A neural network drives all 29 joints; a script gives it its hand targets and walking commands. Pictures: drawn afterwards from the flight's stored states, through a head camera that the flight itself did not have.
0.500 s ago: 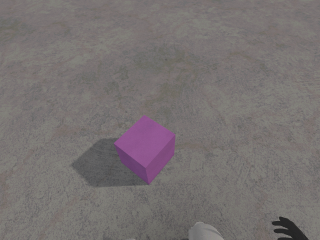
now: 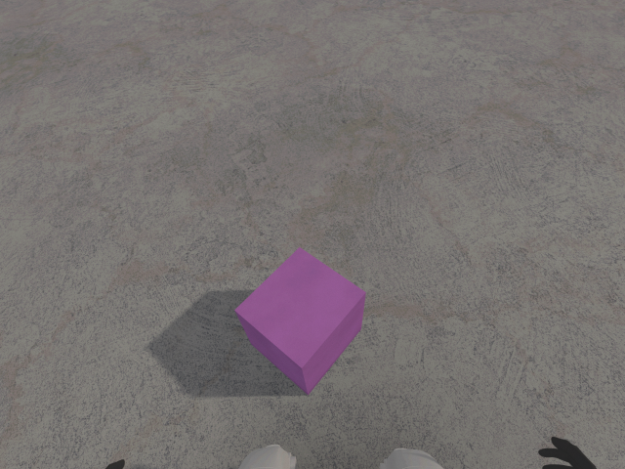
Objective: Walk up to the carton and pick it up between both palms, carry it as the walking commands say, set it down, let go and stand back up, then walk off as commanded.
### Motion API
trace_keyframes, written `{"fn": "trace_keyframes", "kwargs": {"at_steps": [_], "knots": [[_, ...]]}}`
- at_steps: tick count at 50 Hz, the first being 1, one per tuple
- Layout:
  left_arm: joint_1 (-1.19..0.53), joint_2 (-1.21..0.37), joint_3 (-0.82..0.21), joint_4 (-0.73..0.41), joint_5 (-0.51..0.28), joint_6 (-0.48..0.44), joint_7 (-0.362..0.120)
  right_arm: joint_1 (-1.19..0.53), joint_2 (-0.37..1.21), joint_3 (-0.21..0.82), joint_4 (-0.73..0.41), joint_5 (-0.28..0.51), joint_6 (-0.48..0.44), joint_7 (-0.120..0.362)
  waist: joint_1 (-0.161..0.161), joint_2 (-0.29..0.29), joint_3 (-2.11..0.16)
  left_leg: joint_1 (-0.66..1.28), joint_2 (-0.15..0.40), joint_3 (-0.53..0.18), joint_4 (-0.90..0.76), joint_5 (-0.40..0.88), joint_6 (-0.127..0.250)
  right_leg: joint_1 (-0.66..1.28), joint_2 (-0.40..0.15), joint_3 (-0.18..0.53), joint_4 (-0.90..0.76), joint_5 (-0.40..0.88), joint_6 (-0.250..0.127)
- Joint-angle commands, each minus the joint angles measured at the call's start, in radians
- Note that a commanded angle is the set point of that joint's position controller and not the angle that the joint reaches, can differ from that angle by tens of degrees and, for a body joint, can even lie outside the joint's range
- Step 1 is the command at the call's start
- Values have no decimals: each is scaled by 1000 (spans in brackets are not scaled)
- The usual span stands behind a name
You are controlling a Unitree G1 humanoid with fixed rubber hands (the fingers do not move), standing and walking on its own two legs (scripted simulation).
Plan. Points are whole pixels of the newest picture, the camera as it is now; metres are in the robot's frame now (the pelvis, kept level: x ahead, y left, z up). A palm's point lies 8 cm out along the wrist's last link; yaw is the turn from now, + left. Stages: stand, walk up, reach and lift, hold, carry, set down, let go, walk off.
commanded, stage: walk up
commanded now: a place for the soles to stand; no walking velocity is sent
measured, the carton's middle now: (303, 320) +0.57 +0.08 -0.60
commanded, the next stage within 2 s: none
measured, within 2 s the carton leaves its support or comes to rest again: neither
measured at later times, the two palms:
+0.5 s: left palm out of the picture +0.11 +0.30 -0.07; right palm out of the picture +0.08 -0.31 -0.09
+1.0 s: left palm out of the picture +0.10 +0.29 -0.07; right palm out of the picture +0.02 -0.30 -0.08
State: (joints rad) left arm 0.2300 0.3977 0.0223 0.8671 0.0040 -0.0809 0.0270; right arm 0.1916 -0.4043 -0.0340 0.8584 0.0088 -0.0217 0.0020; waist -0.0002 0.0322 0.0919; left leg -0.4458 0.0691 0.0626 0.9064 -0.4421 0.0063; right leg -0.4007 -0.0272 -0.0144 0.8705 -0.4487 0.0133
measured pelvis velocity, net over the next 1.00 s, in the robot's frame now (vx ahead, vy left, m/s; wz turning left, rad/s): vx -0.01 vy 0.01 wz -0.06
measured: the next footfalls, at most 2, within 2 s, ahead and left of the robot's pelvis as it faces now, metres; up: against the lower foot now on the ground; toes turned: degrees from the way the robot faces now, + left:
left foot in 1.38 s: +0.13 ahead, +0.26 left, +0.00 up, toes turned -10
right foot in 1.60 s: +0.13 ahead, +0.05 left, +0.00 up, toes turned -22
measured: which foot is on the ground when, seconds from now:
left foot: down 0.00-1.00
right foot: down 0.00-1.00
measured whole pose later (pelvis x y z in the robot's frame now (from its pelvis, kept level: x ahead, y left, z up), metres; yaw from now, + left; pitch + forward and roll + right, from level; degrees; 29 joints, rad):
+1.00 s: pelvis -0.01 +0.01 +0.05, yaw -3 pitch -2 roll +1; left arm 0.08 0.34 0.00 1.12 0.02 -0.03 0.00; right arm 0.11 -0.36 -0.03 1.16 -0.01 0.00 0.02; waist -0.03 0.00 0.05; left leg -0.18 0.05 0.13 0.42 -0.20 0.00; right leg -0.20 -0.04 0.02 0.45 -0.21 0.03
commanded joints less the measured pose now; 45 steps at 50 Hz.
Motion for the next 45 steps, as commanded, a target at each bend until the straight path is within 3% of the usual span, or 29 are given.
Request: {"fn": "trace_keyframes", "kwargs": {"at_steps": [1,2,3,4,5,6,7,9,11,12,13,14,15,16,17,18,21,24,26,27,28,31,32,34,36,37,39,41,45], "knots": [[-11,311,62,-36,-9,-9,18,28,-206,-59,-19,12,-15,-24,-21,-71,-209,172,46,-82,-148,350,56,51,-191,252,-158,686,-192],[-51,267,43,-40,-14,-6,19,21,-216,-53,-16,3,-25,-17,-41,-24,-227,237,77,-103,-181,511,78,14,-132,169,-114,674,-143],[-60,223,35,-27,-20,-1,16,4,-238,-62,-13,-4,-28,-19,-24,-63,-213,256,119,-165,-213,644,102,10,-58,69,-57,611,-81],[-42,195,33,1,-17,2,19,-12,-243,-64,-20,4,-31,-16,-14,-20,-254,267,178,-196,-239,647,153,53,-45,49,-69,490,-47],[-36,222,32,3,-21,4,20,-35,-246,-67,10,1,-24,-16,-10,-11,-219,221,187,-196,-246,648,172,40,-28,24,-34,474,-36],[-56,215,36,20,-16,6,21,-55,-241,-59,22,5,-22,-17,-8,-1,-203,179,199,-181,-259,639,179,72,-31,26,-44,408,-41],[-70,205,36,35,-16,9,17,-98,-221,-54,22,-3,-23,-16,19,-10,-140,117,165,-147,-278,600,145,116,-38,30,-102,417,-56],[-52,224,35,62,-12,1,18,-115,-192,-42,38,1,-17,-12,11,14,-209,159,115,-101,-251,518,71,149,-80,122,-160,532,-102],[-81,219,19,86,-2,3,14,-132,-178,-40,48,7,-9,-13,-7,-44,-174,163,97,-88,-281,373,59,137,-99,144,-232,520,-104],[-101,221,23,88,-6,2,19,-159,-193,-46,62,5,-10,-13,3,-39,-184,188,97,-67,-259,393,60,132,-105,131,-241,532,-96],[-120,233,29,88,0,-4,18,-158,-176,-45,61,0,-7,-10,-10,-17,-214,215,96,-55,-258,395,57,112,-111,169,-250,543,-118],[-143,235,24,92,1,-4,13,-152,-161,-34,81,2,-10,-8,-28,26,-168,213,87,-63,-289,412,58,103,-110,159,-254,545,-104],[-133,234,19,102,-6,0,14,-145,-163,-40,89,-10,-6,-6,-10,-4,-171,246,91,-56,-336,392,67,79,-100,151,-254,502,-92],[-142,218,23,119,6,0,14,-154,-162,-37,98,0,-8,-3,-20,14,-204,254,108,-65,-357,380,66,148,-84,109,-259,488,-82],[-133,213,22,119,2,3,13,-173,-175,-39,113,2,-8,-3,2,-38,-201,239,126,-104,-381,394,80,163,-75,102,-239,500,-69],[-147,208,17,129,-1,6,10,-184,-185,-35,129,-9,-9,-2,5,10,-172,216,120,-69,-383,373,75,162,-87,82,-257,482,-65],[-145,224,21,143,8,9,5,-220,-157,-30,121,-3,-2,2,21,-48,-134,220,92,-37,-404,244,61,114,-89,125,-334,406,-74],[-191,211,15,147,11,11,0,-162,-174,-30,156,-16,-1,4,-17,-39,-120,253,80,-50,-449,237,51,107,-107,150,-383,335,-76],[-173,211,11,153,6,18,-2,-211,-173,-31,152,-19,1,3,-2,-13,-133,263,101,-49,-489,157,57,97,-89,116,-391,287,-62],[-173,206,22,177,11,17,-2,-212,-176,-33,173,-13,5,6,4,-81,-134,264,90,-46,-493,138,57,134,-89,105,-395,283,-57],[-181,186,11,171,15,13,-4,-213,-163,-31,152,-13,1,7,0,-62,-155,291,73,-28,-473,186,54,143,-102,127,-433,325,-62],[-208,215,22,184,18,18,-3,-175,-159,-35,194,-14,7,15,-23,-110,-89,303,51,-22,-501,160,27,93,-102,159,-489,294,-54],[-201,212,20,184,19,16,-5,-174,-182,-34,191,-18,10,16,-23,-49,-106,323,57,-30,-498,161,35,92,-112,159,-502,266,-53],[-229,200,21,170,21,15,-8,-168,-152,-36,195,-16,7,15,-24,-72,-72,305,63,-40,-525,122,40,76,-112,168,-543,181,-56],[-218,204,26,184,22,18,-12,-166,-162,-33,213,-18,10,15,-16,-134,-93,312,59,-41,-537,163,41,114,-110,171,-539,224,-54],[-208,190,25,175,21,18,-11,-168,-161,-36,214,-19,5,17,-7,-103,-119,321,62,-25,-534,147,32,125,-109,146,-541,201,-46],[-232,172,20,167,16,24,-11,-138,-166,-36,227,-21,5,14,-18,-121,-144,333,58,-35,-554,166,24,142,-106,159,-533,184,-52],[-224,168,21,169,16,26,-17,-151,-165,-37,214,-22,5,13,-14,-62,-148,315,84,-60,-592,106,24,142,-87,140,-534,152,-50],[-180,188,24,198,19,28,-14,-163,-158,-37,221,-23,1,15,-7,-38,-99,304,85,-64,-591,144,25,152,-86,125,-547,220,-40]]}}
